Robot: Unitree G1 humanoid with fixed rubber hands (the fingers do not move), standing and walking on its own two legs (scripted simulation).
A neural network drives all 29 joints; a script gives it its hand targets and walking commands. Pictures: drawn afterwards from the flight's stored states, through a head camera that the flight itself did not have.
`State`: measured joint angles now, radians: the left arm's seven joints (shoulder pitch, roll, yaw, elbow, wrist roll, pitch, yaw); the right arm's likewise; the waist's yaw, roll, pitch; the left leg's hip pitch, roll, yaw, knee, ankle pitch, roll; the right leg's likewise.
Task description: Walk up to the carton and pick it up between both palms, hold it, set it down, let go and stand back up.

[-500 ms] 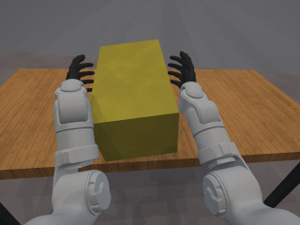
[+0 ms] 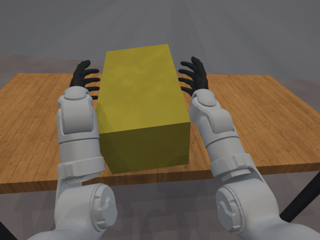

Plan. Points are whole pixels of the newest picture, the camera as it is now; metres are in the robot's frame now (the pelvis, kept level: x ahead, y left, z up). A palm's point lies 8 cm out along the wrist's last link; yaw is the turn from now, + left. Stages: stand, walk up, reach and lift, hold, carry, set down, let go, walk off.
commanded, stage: hold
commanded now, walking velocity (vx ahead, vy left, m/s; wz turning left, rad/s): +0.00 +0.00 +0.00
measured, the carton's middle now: (143, 101) +0.41 +0.01 +0.19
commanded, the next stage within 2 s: set down in 1.64 s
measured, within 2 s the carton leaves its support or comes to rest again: neither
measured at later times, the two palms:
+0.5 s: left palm (78, 95) +0.36 +0.16 +0.24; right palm (197, 91) +0.36 -0.11 +0.25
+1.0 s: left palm (80, 95) +0.36 +0.15 +0.24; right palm (198, 93) +0.36 -0.12 +0.25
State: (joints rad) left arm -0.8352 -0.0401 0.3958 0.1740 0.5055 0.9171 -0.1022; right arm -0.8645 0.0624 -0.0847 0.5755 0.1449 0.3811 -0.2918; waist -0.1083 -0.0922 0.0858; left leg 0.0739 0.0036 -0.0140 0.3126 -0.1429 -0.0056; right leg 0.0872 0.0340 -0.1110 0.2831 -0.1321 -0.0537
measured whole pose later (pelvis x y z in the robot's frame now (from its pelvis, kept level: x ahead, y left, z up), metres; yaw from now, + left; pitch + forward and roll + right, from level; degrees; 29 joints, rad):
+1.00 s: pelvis +0.00 +0.00 +0.00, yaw +0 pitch -14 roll +0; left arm -0.84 -0.05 0.40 0.17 0.51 0.92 -0.10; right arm -0.86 0.06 -0.09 0.58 0.14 0.38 -0.29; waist -0.10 -0.09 0.09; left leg 0.07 0.00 -0.01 0.30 -0.13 -0.01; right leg 0.08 0.03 -0.11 0.28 -0.13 -0.05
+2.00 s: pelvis +0.01 +0.00 +0.00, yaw +2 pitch -17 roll +0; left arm -0.92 -0.07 0.46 0.30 0.61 0.74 -0.19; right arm -0.83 0.10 -0.19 0.61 0.02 0.17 -0.25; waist -0.11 -0.12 0.12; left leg 0.15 -0.01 -0.04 0.30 -0.16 0.01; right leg 0.17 0.02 -0.13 0.26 -0.15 -0.04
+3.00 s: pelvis +0.03 +0.04 +0.00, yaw -1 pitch -11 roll -2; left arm -0.84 -0.01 0.31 0.53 0.45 0.55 -0.09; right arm -0.74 0.11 -0.27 0.74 -0.03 -0.07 -0.23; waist -0.11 -0.11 0.10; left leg 0.05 -0.02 0.02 0.35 -0.21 0.05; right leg 0.09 0.01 -0.08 0.24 -0.14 0.00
